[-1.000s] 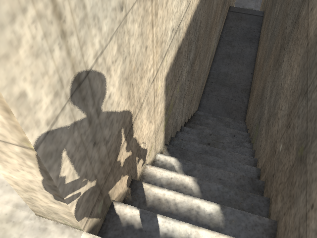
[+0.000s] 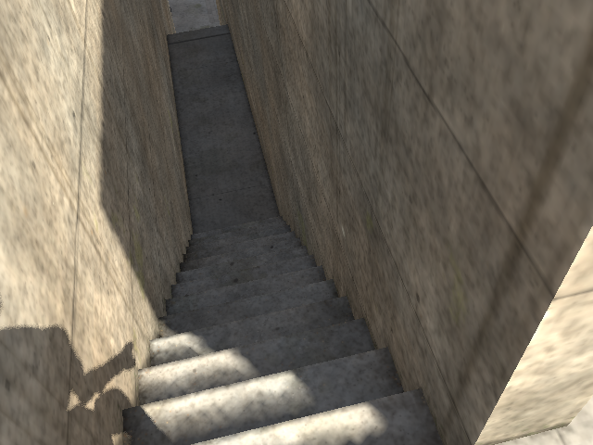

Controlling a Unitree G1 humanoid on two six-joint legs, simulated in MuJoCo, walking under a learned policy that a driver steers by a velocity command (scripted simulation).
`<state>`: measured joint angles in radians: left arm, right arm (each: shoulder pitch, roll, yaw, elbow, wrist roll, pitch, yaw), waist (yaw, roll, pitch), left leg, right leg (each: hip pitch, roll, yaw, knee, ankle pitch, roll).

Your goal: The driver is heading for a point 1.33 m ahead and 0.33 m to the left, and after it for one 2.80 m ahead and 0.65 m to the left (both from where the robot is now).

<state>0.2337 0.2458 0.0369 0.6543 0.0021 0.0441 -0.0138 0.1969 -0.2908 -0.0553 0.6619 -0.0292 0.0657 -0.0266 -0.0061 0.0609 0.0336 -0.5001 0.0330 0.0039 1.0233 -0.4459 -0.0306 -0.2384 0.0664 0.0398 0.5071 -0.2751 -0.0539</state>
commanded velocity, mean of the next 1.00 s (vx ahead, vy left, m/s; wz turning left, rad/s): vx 0.16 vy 0.00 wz -0.11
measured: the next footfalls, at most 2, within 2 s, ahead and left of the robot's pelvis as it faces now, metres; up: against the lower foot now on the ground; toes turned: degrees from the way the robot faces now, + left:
left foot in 0.26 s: +0.07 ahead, +0.10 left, +0.00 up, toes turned -3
left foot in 0.98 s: +0.21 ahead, +0.12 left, +0.00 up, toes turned -4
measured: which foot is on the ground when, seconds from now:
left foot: up 0.00-0.24, down 0.26-0.74, up 0.76-0.96, down 0.98-1.00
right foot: down 0.00-1.00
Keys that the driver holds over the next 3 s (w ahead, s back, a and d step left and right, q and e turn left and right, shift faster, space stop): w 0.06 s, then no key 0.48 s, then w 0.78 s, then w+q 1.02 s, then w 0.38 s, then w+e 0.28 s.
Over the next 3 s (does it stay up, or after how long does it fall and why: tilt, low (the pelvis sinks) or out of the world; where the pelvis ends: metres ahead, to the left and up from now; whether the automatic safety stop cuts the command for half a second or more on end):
stays up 0.99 0.27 -0.66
